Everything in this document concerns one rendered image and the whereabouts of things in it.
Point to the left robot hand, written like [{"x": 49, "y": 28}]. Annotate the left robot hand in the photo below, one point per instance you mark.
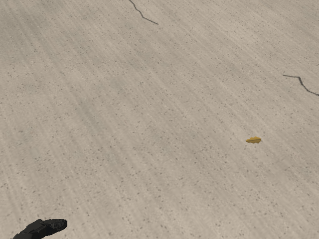
[{"x": 41, "y": 228}]

